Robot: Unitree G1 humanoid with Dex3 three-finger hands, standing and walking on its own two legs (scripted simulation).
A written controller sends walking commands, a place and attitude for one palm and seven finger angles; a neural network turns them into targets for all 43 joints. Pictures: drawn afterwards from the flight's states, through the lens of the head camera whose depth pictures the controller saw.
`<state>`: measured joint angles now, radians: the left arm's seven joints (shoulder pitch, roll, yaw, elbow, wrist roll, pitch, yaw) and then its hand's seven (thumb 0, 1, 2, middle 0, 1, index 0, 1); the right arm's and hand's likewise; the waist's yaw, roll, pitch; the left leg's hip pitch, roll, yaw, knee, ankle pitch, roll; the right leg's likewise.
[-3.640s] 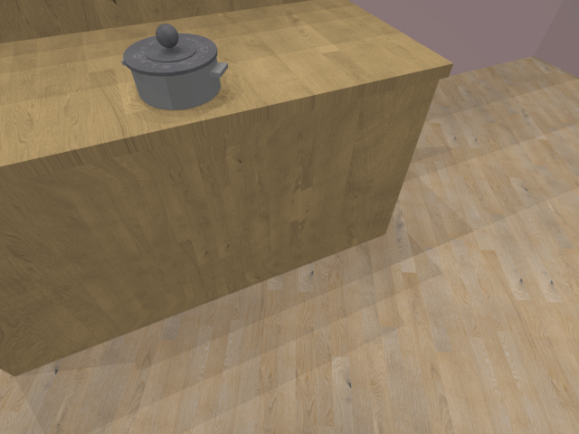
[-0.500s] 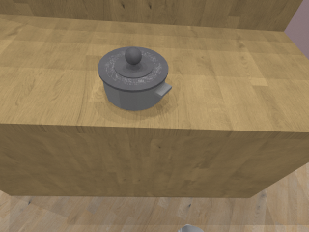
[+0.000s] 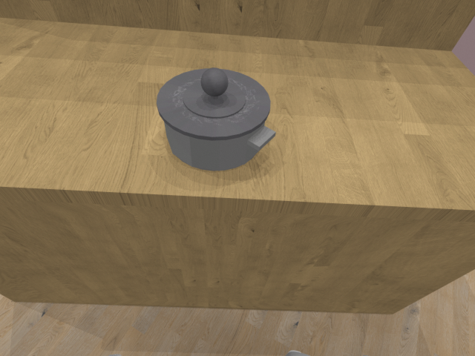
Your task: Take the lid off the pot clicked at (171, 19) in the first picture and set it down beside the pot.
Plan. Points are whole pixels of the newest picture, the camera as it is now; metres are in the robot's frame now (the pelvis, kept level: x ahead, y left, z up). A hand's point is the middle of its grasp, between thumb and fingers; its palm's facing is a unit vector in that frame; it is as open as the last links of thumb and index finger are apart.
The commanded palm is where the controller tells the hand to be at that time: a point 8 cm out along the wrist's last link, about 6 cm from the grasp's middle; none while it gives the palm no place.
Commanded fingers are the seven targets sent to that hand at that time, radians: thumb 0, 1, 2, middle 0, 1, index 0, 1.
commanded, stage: come to a stop and stand still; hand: left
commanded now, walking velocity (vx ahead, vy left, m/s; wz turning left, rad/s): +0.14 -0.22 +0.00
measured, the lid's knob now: (214, 82) +0.52 +0.08 +0.19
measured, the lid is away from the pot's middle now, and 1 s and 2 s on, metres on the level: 0.00 0.00 0.00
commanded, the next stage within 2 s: look again from close up in 0.94 s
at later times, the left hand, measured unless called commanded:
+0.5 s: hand out of the picture +0.02 +0.19 -0.15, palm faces -0.09 -0.97 -0.20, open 7.4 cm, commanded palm none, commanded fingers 0.00 0.90 0.90 -0.20 -0.30 -0.20 -0.30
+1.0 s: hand out of the picture +0.03 +0.18 -0.15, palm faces -0.06 -0.98 -0.21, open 7.4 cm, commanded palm none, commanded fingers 0.00 0.90 0.90 -0.20 -0.30 -0.20 -0.30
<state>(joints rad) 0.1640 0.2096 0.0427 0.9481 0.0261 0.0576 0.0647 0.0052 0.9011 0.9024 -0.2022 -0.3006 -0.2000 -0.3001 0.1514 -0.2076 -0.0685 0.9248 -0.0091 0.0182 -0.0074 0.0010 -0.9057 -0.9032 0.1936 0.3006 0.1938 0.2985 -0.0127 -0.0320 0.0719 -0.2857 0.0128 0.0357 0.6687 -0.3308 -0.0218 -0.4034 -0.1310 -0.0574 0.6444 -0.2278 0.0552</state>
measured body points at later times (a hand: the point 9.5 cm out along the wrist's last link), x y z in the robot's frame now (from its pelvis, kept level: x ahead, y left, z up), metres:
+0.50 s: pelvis -0.02 +0.01 +0.01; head -0.01 +0.01 +0.46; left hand +0.02 +0.24 -0.14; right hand -0.05 -0.23 -0.14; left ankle +0.00 +0.10 -0.71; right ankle -0.04 -0.10 -0.72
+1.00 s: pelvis +0.00 +0.01 +0.02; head +0.01 +0.00 +0.47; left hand +0.04 +0.23 -0.13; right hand -0.01 -0.22 -0.14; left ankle +0.00 +0.10 -0.72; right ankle -0.04 -0.10 -0.72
